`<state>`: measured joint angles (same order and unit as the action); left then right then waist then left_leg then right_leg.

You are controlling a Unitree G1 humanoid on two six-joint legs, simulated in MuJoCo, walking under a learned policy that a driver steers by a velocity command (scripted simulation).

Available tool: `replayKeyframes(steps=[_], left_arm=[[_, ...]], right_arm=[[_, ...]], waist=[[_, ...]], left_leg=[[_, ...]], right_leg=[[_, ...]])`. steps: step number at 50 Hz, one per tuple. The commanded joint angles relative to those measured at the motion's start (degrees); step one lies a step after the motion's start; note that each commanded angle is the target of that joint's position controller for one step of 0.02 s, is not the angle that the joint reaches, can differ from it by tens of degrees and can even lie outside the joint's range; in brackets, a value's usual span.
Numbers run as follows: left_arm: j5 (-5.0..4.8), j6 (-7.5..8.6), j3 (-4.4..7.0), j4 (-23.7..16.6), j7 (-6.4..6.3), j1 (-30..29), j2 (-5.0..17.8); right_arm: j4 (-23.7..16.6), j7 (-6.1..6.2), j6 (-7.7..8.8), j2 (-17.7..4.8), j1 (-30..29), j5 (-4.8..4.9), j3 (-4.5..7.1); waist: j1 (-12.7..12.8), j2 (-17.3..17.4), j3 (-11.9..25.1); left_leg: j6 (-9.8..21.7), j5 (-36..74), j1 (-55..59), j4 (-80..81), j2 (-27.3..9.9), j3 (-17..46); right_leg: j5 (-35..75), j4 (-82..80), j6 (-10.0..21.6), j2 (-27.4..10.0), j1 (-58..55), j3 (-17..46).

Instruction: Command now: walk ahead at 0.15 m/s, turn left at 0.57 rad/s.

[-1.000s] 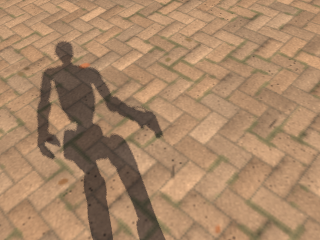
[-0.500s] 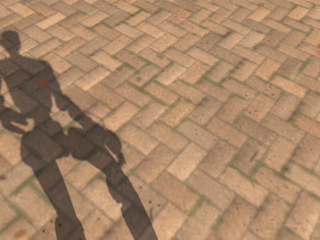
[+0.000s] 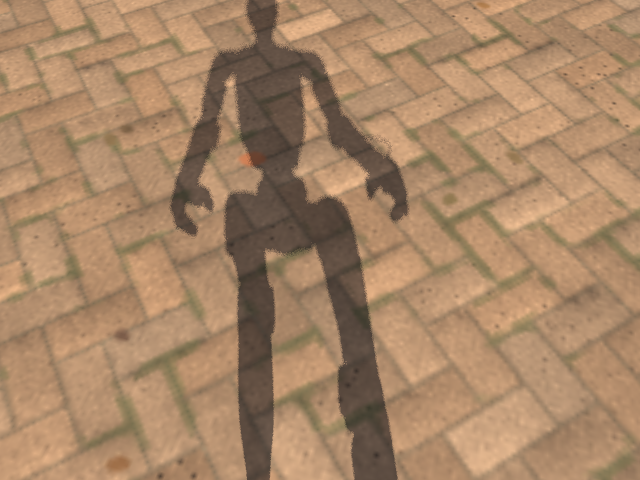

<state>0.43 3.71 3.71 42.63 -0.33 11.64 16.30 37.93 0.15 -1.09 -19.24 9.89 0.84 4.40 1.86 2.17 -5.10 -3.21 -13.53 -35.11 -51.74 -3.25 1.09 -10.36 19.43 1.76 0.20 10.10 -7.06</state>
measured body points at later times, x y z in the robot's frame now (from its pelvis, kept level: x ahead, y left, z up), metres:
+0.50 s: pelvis +0.10 +0.02 -0.01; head +0.12 +0.02 +0.43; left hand +0.17 +0.31 -0.13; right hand +0.31 -0.20 -0.11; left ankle +0.14 +0.13 -0.74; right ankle +0.12 -0.12 -0.74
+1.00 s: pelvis +0.10 +0.04 +0.00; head +0.13 +0.06 +0.44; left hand +0.29 +0.32 -0.11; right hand +0.19 -0.26 -0.09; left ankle +0.11 +0.14 -0.74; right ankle +0.06 -0.10 -0.66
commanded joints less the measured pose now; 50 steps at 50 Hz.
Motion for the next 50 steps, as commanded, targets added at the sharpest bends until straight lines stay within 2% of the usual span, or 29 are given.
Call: replayKeyframes(steps=[1, 6, 7, 8, 9, 10, 11, 12, 13, 14, 17, 19, 21, 25, 26, 27, 28, 30, 31, 34, 37, 41, 42, 43, 44, 45, 46, 48, 50], left_arm=[[-0.87, 0.19, 2.36, -4.0, -0.65, -5.6, 9.5], [-2.87, -0.91, 3.25, -2.5, -0.11, -4.5, 11.8], [-3.18, -1.12, 3.19, -2.4, -0.17, -4.7, 11.4], [-2.64, -1.1, 2.81, -1.5, -0.02, -1.7, 9.9], [0.31, -0.95, 1.6, -3.3, 0.24, 0.2, 7.0], [1.36, -1.29, 0.72, -4.6, 0.39, 0.6, 6.1], [-0.25, -1.98, 1.61, -3.2, 0.64, -1.5, 9.7], [-1.45, -2.63, 1.51, -3.1, 0.47, -2.6, 9.4], [-1.22, -3.23, 1.31, -2.0, -0.12, -2.2, 8.3], [-0.58, -3.79, 1.37, -1.6, -0.68, -2.0, 8.4], [-0.71, -4.66, 0.19, 0.5, -0.55, 2.0, 5.1], [-0.7, -4.69, -0.57, 0.3, -0.45, 0.1, 4.3], [-0.99, -4.85, -0.15, -0.4, -0.41, -1.1, 6.4], [-0.39, -4.85, 0.34, -0.8, -0.08, 0.2, 7.5], [0.08, -4.79, 0.57, -1.5, -0.05, -0.2, 8.7], [0.0, -4.69, 1.46, -2.2, -0.42, -1.0, 12.6], [-0.46, -4.68, 2.1, -2.1, -0.51, -1.1, 13.6], [0.72, -3.69, 1.82, -2.2, -0.8, 0.5, 11.8], [0.77, -2.87, 1.91, -2.2, -0.84, 1.3, 11.8], [-1.55, -2.84, 2.43, -2.8, -1.53, -1.7, 11.2], [-1.76, -5.17, 3.0, -3.1, -2.12, -2.0, 11.4], [-2.76, -6.42, 3.08, -4.8, -1.89, -5.2, 11.1], [-2.36, -6.36, 2.57, -4.8, -1.95, -3.7, 9.2], [-1.1, -6.15, 1.44, -4.9, -1.61, -0.9, 4.7], [-1.16, -5.34, 2.75, -5.7, -1.76, -0.8, 8.7], [-1.29, -5.23, 4.04, -4.5, -1.75, -0.1, 12.5], [-1.57, -5.61, 4.6, -3.2, -1.8, 0.8, 12.8], [-1.43, -6.61, 4.36, -2.2, -2.15, 1.3, 10.7], [-1.88, -6.63, 3.73, -3.9, -1.71, -1.2, 8.9]], right_arm=[[-3.7, -1.35, 0.14, -1.5, 2.5, -0.16, 0.11], [-7.2, -2.55, -0.83, -4.1, -0.9, -0.2, 1.52], [-7.0, -2.36, -0.8, -4.9, 1.3, -0.33, 2.12], [-6.1, -1.57, -0.7, -7.8, 5.7, -0.59, 3.39], [-7.0, -0.02, -0.74, -15.2, 9.3, -0.97, 5.06], [-8.9, -0.08, -0.25, -15.4, 6.9, -2.1, 4.31], [-9.2, -0.66, 0.35, -10.4, 5.2, -1.46, 2.84], [-8.7, -0.66, 0.9, -7.5, 2.4, -1.14, 1.71], [-8.1, -0.63, 1.05, -5.5, 0.1, -0.69, 1.05], [-7.7, -0.39, 0.99, -4.5, -2.2, -0.65, 0.51], [-6.2, 0.01, 1.28, -1.8, -5.8, -2.46, -0.73], [-4.4, 0.15, 1.54, -2.0, -4.8, -2.84, -0.67], [-3.1, 0.42, 1.23, -4.3, -4.7, -2.76, -0.06], [-1.5, 1.33, 0.21, -5.5, -4.7, -1.0, 0.55], [-0.8, 1.62, 0.19, -4.6, -3.2, -0.75, 0.55], [-1.2, 1.82, 0.38, -3.1, -1.2, -1.68, 0.45], [-2.0, 2.2, 0.38, -1.4, -4.1, -2.08, 0.23], [-3.6, 2.53, 0.29, -1.5, -9.7, -1.46, 0.66], [-3.3, 2.41, 0.09, -1.8, -9.2, -1.06, 1.13], [-2.4, 2.16, 0.41, -0.9, -6.7, -0.87, 1.09], [-2.1, 1.3, 1.33, 0.8, -6.5, -0.04, 0.41], [0.4, 0.13, 1.64, -1.4, 0.7, 0.12, 1.47], [0.8, 0.44, 1.51, -4.1, 2.2, -0.38, 2.32], [-0.3, 1.24, 0.9, -9.2, 1.5, -1.65, 3.3], [-1.1, 0.67, 1.21, -9.8, 0.7, -3.9, 3.21], [-2.2, 0.61, 1.91, -6.7, -2.1, -3.8, 2.19], [-2.3, 0.7, 2.33, -4.6, -5.1, -3.0, 1.62], [-2.3, 1.35, 2.62, -3.3, -6.6, -1.53, 1.06], [-1.6, 2.1, 2.27, -3.3, -4.1, -1.73, 0.92]], waist=[[-1.9, -7.3, 8.3], [-1.9, -7.1, 7.5], [-3.4, -6.2, 8.4], [-4.9, -2.2, 11.1], [-4.6, 12.2, 15.7], [-3.5, 15.6, 22.7], [-5.8, 5.6, 21.9], [-4.2, 3.5, 17.4], [-3.0, 0.3, 14.9], [-1.9, 1.7, 13.6], [0.4, 5.1, 13.3], [-1.6, 5.5, 12.4], [-2.4, 5.8, 10.9], [-1.0, 4.3, 7.6], [-1.4, 1.2, 6.3], [-4.2, -8.1, 6.0], [-2.8, -15.5, 4.7], [0.8, -18.0, 4.1], [1.1, -16.0, 5.2], [-1.0, -9.4, 8.5], [-0.2, -11.3, 11.2], [-3.3, -11.9, 11.2], [-2.7, -8.3, 11.6], [-0.4, 8.1, 11.2], [-0.9, 12.7, 9.8], [-0.3, 6.6, 7.8], [1.1, 4.4, 5.9], [0.6, 4.6, 4.6], [-1.0, 5.2, 5.1]], left_leg=[[1.0, 7.8, 8.4, 7.5, -0.9, -0.4], [4.7, 3.6, 11.8, 17.5, 1.2, -2.9], [6.1, 6.7, 16.7, 22.3, 2.9, -4.0], [8.5, 17.5, 25.6, 26.6, 3.5, -2.0], [15.1, 47.0, 39.8, 25.1, -10.4, 16.5], [27.6, 42.1, 44.2, 28.0, -20.2, 34.2], [25.5, 36.5, 40.0, 29.8, -18.4, 27.7], [21.7, 32.0, 35.6, 29.5, -15.5, 20.9], [18.5, 26.4, 31.9, 30.2, -12.3, 16.9], [17.1, 23.9, 27.6, 31.0, -10.6, 14.0], [16.2, 22.4, 19.6, 32.6, -7.1, 6.6], [16.3, 16.8, 19.8, 33.0, -7.7, 6.1], [16.7, 10.6, 19.8, 33.3, -9.4, 7.7], [13.1, 2.1, 19.7, 30.5, -9.2, 7.5], [10.2, 0.1, 19.3, 27.3, -7.3, 5.6], [6.4, -3.3, 17.8, 20.5, -1.4, -0.3], [2.8, -4.6, 15.1, 14.3, 5.2, -5.7], [2.5, -15.8, 7.9, 2.4, 7.0, -0.9], [2.2, -20.9, 4.7, -5.1, 6.8, 1.5], [1.0, -16.4, 3.3, -1.1, 4.5, 3.3], [-0.3, -11.0, 10.4, 9.4, 6.1, 1.6], [1.0, 2.9, 23.7, 30.6, 7.1, -0.4], [3.0, 6.1, 30.8, 32.9, 1.6, 3.5], [9.4, 15.2, 36.1, 34.3, -12.4, 18.1], [17.9, 20.0, 29.1, 35.6, -20.9, 27.4], [19.3, 18.5, 27.0, 36.1, -19.3, 23.9], [16.6, 15.9, 26.1, 35.4, -15.3, 17.7], [14.6, 16.6, 27.5, 34.8, -11.7, 11.1], [15.4, 20.5, 29.2, 34.9, -10.5, 6.7]], right_leg=[[30.6, -4.4, 9.7, -15.1, -2.1, 3.7], [27.7, 4.2, 7.0, -16.7, -5.7, 2.2], [28.6, 9.7, 5.2, -15.1, -4.7, 0.4], [25.3, 19.1, 2.1, -11.5, -1.0, -1.7], [-2.3, 37.3, -3.0, -5.7, 13.6, -4.1], [-30.8, 51.4, -5.3, 2.1, 25.0, 4.9], [-28.4, 54.4, -5.0, -1.2, 25.6, 10.7], [-24.7, 52.9, -4.3, -3.0, 25.9, 10.2], [-21.7, 48.5, -4.5, -4.4, 25.0, 10.1], [-18.5, 44.9, -5.3, -5.1, 21.6, 9.7], [-13.4, 34.8, -7.0, -4.8, 9.9, 8.0], [-11.0, 27.1, -6.8, -5.0, 7.1, 7.9], [-9.5, 23.7, -6.1, -4.1, 6.3, 6.9], [-2.7, 13.8, -2.6, -2.5, 4.7, 5.0], [5.3, 9.8, -0.7, -4.3, 4.7, 8.5], [13.9, 6.8, 2.7, -9.7, 5.4, 16.3], [7.9, 1.3, 8.3, -13.6, 7.3, 24.9], [10.8, -2.4, 13.0, -17.9, 3.2, 33.2], [16.7, -1.5, 14.1, -18.4, 0.1, 33.4], [24.5, 3.0, 10.2, -14.5, -5.8, 27.9], [25.6, 4.5, 9.1, -11.9, -5.5, 27.1], [13.6, 6.0, 6.3, -8.5, 0.7, 29.3], [3.0, 9.7, 3.3, -5.8, 7.1, 27.4], [-16.6, 23.8, -1.0, 2.1, 18.6, 18.6], [-27.9, 35.6, -3.4, 3.5, 23.0, 15.9], [-25.0, 43.8, -4.3, 1.3, 22.7, 17.5], [-21.0, 46.7, -4.8, 0.8, 23.5, 16.9], [-14.8, 49.8, -6.7, 0.1, 25.8, 15.8], [-12.0, 48.2, -8.0, -0.2, 26.0, 13.2]])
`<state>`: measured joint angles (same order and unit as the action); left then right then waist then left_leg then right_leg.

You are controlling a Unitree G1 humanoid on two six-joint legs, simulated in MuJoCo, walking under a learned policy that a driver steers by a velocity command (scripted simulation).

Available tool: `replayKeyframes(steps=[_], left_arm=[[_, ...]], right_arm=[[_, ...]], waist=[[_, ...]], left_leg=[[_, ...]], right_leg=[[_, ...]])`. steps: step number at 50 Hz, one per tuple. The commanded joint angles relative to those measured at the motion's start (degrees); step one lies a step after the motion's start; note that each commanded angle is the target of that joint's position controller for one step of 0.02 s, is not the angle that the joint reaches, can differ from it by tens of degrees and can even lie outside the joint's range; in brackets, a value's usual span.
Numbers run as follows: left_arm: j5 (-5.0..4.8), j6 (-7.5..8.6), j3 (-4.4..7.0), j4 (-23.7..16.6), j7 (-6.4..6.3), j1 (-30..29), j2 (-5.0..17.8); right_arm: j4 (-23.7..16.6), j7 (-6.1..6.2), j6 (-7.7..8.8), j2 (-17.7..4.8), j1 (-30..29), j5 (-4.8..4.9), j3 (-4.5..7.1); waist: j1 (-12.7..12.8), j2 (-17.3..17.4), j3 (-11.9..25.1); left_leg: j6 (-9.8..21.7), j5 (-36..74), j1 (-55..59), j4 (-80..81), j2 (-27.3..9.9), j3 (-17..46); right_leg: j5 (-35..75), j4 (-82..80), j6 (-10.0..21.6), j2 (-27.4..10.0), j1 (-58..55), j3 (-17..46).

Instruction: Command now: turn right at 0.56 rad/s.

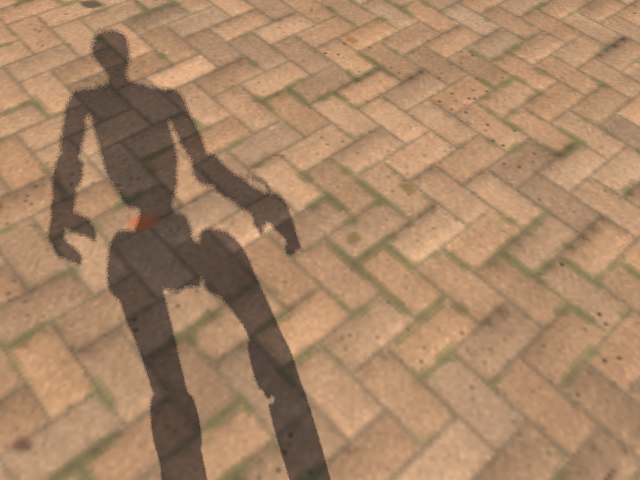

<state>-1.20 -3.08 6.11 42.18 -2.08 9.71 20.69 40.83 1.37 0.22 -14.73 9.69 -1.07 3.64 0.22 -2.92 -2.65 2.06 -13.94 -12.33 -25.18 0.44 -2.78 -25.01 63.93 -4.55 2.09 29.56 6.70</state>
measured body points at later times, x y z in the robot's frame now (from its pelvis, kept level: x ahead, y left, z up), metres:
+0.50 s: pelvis +0.07 -0.08 +0.00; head +0.08 -0.11 +0.45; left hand +0.19 +0.18 -0.10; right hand +0.14 -0.38 -0.12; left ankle +0.14 +0.08 -0.66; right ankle -0.01 -0.15 -0.74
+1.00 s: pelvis +0.22 -0.09 -0.01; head +0.25 -0.10 +0.44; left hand +0.36 +0.17 -0.13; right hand +0.34 -0.36 -0.13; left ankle +0.32 -0.01 -0.74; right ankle +0.22 -0.25 -0.73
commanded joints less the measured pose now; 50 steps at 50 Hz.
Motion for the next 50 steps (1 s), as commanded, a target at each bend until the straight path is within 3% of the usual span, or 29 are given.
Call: replayKeyframes(steps=[1, 4, 5, 8, 11, 13, 14, 15, 16, 17, 18, 19, 21, 24, 27, 29, 32, 34, 36, 37, 38, 39, 40, 41, 42, 43, 44, 46, 50], left_arm=[[-0.45, 0.27, 0.93, -4.5, 0.26, -0.9, 3.6], [-0.15, 0.29, 0.04, -6.8, 1.09, -3.5, 2.2], [-0.08, 0.23, -0.27, -7.3, 1.45, -3.9, 1.9], [-0.08, 0.33, -0.82, -8.9, 2.48, -5.3, 1.6], [-0.13, 0.89, -0.82, -9.3, 3.36, -4.9, 2.0], [-0.12, 1.4, -0.93, -8.1, 3.75, -1.7, 1.2], [-0.03, 1.75, -0.92, -5.8, 3.71, 2.9, 0.5], [-0.1, 2.0, -0.3, -2.8, 3.19, 9.5, 1.7], [0.08, 2.41, 0.78, -1.2, 2.49, 17.2, 5.6], [0.47, 3.47, 2.0, -2.9, 2.35, 16.5, 13.1], [0.78, 5.04, 1.06, -3.5, 2.68, 15.0, 9.1], [0.92, 6.1, -0.12, -3.5, 2.61, 12.3, 5.9], [0.84, 6.96, -1.15, -3.5, 2.5, 7.3, 3.0], [2.25, 7.84, -1.34, -3.6, 1.76, 6.6, 2.3], [1.93, 7.52, -1.49, -3.4, 1.05, 4.5, 2.7], [1.33, 7.03, -1.35, -1.8, 0.38, 7.4, 3.3], [0.76, 6.27, -0.95, 0.6, 0.09, 10.4, 5.0], [0.4, 5.89, -0.7, 1.0, 0.05, 8.9, 5.5], [0.28, 5.4, -0.71, 1.2, -0.06, 7.0, 5.3], [0.58, 5.41, -1.0, 1.5, 0.13, 8.2, 4.8], [2.54, 6.01, -2.16, 0.3, 0.54, 12.3, 1.7], [2.05, 5.97, -3.84, 2.5, 1.55, 20.4, -3.0], [0.12, 5.48, -2.06, 3.8, 1.88, 15.4, 3.6], [-0.99, 4.88, -1.71, 1.7, 1.75, 10.2, 4.3], [-0.21, 4.06, -1.88, 1.6, 1.1, 8.0, 3.1], [0.67, 2.89, -1.75, 1.9, 0.35, 8.0, 2.3], [0.91, 1.82, -2.0, 2.4, -0.05, 9.9, 1.0], [1.42, 1.12, -2.67, 3.3, -0.78, 11.9, -1.2], [1.92, 1.43, -2.68, 4.6, -0.54, 11.6, -0.8]], right_arm=[[-4.1, 1.24, 0.69, -8.2, -2.3, 0.05, 1.81], [-3.4, 1.63, -0.08, -9.9, 0.0, 0.14, 2.47], [-3.3, 1.5, -0.22, -10.7, 0.6, 0.38, 2.82], [-3.0, 0.71, 0.06, -12.7, 0.8, 1.24, 3.52], [-2.5, -0.43, 0.93, -13.7, 1.1, 2.16, 3.93], [-1.5, -1.24, 1.28, -13.7, 0.9, 3.32, 3.84], [-0.8, -1.63, 1.29, -12.5, 0.4, 3.74, 3.32], [0.0, -2.13, 1.59, -9.0, 1.2, 3.22, 1.99], [-1.0, -2.85, 2.18, -3.9, -0.9, 1.27, -0.11], [-4.8, -2.85, 3.11, -4.5, -3.7, 1.17, 0.07], [-4.7, -2.8, 3.69, -9.7, -5.9, 2.79, 1.39], [-4.2, -3.31, 3.81, -10.7, -4.9, 3.9, 1.81], [-1.7, -3.46, 3.71, -10.7, -2.7, 3.08, 2.08], [0.2, -3.6, 3.44, -8.2, 0.2, 2.72, 1.69], [-0.9, -3.36, 3.53, -5.4, -1.7, 1.5, 0.57], [-2.5, -3.94, 3.82, -2.8, -6.9, 1.02, -0.64], [-3.3, -5.02, 3.97, -3.4, -8.4, 1.29, -0.72], [-2.8, -5.22, 4.18, -5.4, -6.0, 1.0, -0.13], [-0.3, -4.71, 4.42, -8.3, 1.6, 0.52, 1.16], [0.6, -3.92, 4.6, -10.2, 5.4, 0.25, 1.76], [1.2, -2.98, 4.14, -14.8, 9.9, -1.15, 2.47], [1.6, -2.66, 3.66, -11.5, 9.3, -1.34, 0.98], [0.8, -2.78, 3.07, -9.1, 7.7, 0.33, 0.62], [0.4, -2.72, 2.84, -8.4, 1.9, 1.3, 0.33], [0.4, -2.65, 2.6, -6.1, -1.7, 1.55, -0.4], [0.4, -2.57, 2.33, -4.8, -4.9, 1.32, -0.82], [0.7, -2.59, 2.03, -5.4, -7.1, 0.49, -0.59], [1.3, -2.42, 1.9, -5.9, -8.4, -0.52, -0.25], [3.0, -1.51, 1.25, -6.6, -8.8, 0.33, -0.18]], waist=[[-0.5, 10.5, 3.2], [-2.4, 10.6, 4.8], [-3.0, 10.4, 5.7], [-3.9, 11.7, 3.9], [-3.4, 11.0, 2.1], [-1.2, 10.0, 2.1], [1.3, 8.7, 2.7], [3.8, 5.5, 5.0], [6.9, -5.4, 7.8], [6.2, -13.7, 6.6], [7.7, -5.9, 4.9], [5.5, -6.6, 1.6], [3.1, -5.1, -2.1], [1.2, -2.7, -1.5], [0.1, -1.7, -1.7], [2.5, -1.8, -1.9], [2.6, -2.2, -0.8], [0.4, -3.4, 1.3], [-4.0, -3.3, 6.1], [-6.1, -0.8, 9.5], [-4.9, 8.3, 18.5], [-1.3, 15.7, 28.7], [-4.5, 8.5, 26.9], [-3.1, 7.9, 16.6], [-1.7, 4.7, 10.5], [0.2, 4.5, 6.7], [2.1, 7.1, 5.0], [2.6, 10.5, 5.3], [2.8, 9.1, 8.1]], left_leg=[[10.7, 21.6, 8.8, 8.4, -14.7, 9.7], [11.8, 21.9, 13.2, 8.3, -16.8, 8.4], [11.8, 15.9, 13.1, 9.5, -17.3, 7.9], [11.1, -3.4, 9.3, 13.7, -18.3, 7.7], [9.9, -8.4, 6.8, 14.5, -19.1, 6.1], [8.8, -8.7, 3.5, 12.1, -18.4, 4.3], [7.8, -8.3, -0.5, 8.5, -16.9, 2.2], [5.7, -7.2, -6.9, 1.8, -14.2, -0.8], [1.0, -11.3, -17.4, -16.5, -9.0, -6.5], [-2.2, -21.3, -35.8, -32.0, -1.5, -5.0], [-1.8, -20.6, -38.1, -40.4, -4.8, 2.7], [-0.6, -14.2, -39.1, -41.0, -6.6, 5.0], [-0.7, -3.6, -37.5, -37.8, -7.9, 6.1], [-2.3, 6.2, -32.8, -36.4, -5.8, 6.9], [-3.9, 13.0, -24.9, -22.9, -4.2, 2.6], [-3.7, 17.4, -20.8, -14.4, -3.3, -0.6], [-1.9, 17.3, -19.1, -8.1, -1.9, -0.6], [0.3, 14.1, -16.7, -6.5, -0.7, 0.0], [3.0, 15.1, -7.8, -2.6, 2.0, -1.3], [4.8, 28.2, 2.2, 1.1, 0.6, 0.1], [10.7, 55.5, 23.4, -7.2, -11.4, 11.9], [22.4, 60.9, 32.9, -4.8, -25.1, 30.3], [21.1, 47.1, 25.6, -0.6, -21.9, 28.3], [18.2, 36.0, 18.2, 2.6, -19.6, 22.4], [15.6, 26.4, 9.9, 5.7, -17.0, 19.2], [13.5, 18.1, 1.3, 8.7, -15.0, 16.3], [11.9, 11.9, -5.6, 11.0, -12.6, 13.5], [11.9, 9.8, -9.6, 12.2, -11.0, 10.8], [9.1, -6.2, -11.2, 11.4, -10.5, 9.5]], right_leg=[[3.2, 1.1, -2.3, -2.6, 7.4, -1.5], [3.0, -6.6, -3.0, -4.6, 6.1, -3.2], [3.1, -9.1, -2.7, -5.3, 4.7, -4.3], [2.2, -15.6, -0.4, -6.1, 0.9, -7.4], [1.6, -23.0, 3.0, -5.6, -4.1, -9.9], [4.2, -31.5, 5.7, -4.4, -11.8, -11.1], [7.8, -37.7, 7.1, -2.5, -19.7, -12.7], [8.5, -40.2, 8.4, -1.2, -31.3, -11.8], [9.7, -44.6, 11.1, -11.5, -42.4, 3.0], [1.8, -50.1, 21.4, -25.8, -44.7, 26.9], [0.4, -52.2, 23.9, -27.0, -40.0, 26.9], [-1.2, -52.6, 21.4, -24.2, -37.5, 20.1], [5.5, -54.8, 16.6, -18.9, -33.7, 9.2], [28.5, -55.0, 14.0, -15.6, -30.0, -1.9], [43.8, -54.7, 12.7, -11.9, -24.6, -10.2], [48.5, -54.2, 11.7, -11.4, -24.0, -11.6], [52.2, -50.9, 11.8, -13.7, -29.3, -10.3], [58.3, -46.5, 12.0, -15.0, -32.4, -9.1], [65.0, -36.6, 10.7, -13.5, -34.3, -9.1], [60.4, -27.9, 8.4, -10.5, -30.8, -10.4], [35.1, -11.7, 5.7, -6.5, -15.5, -10.0], [-15.3, 4.6, 2.6, 1.1, -5.3, -3.7], [-15.8, 8.2, 2.3, -0.5, -5.6, 2.8], [-13.5, 7.6, 2.4, -3.0, -0.6, 0.5], [-10.8, 3.7, 2.1, -4.9, -0.3, -1.3], [-8.0, -1.5, 1.4, -6.2, -3.8, -1.7], [-5.8, -7.0, 0.9, -6.4, -9.1, -2.9], [-4.5, -14.6, 0.2, -5.7, -14.4, -4.9], [12.2, -28.3, 2.0, -5.0, -22.8, -7.0]])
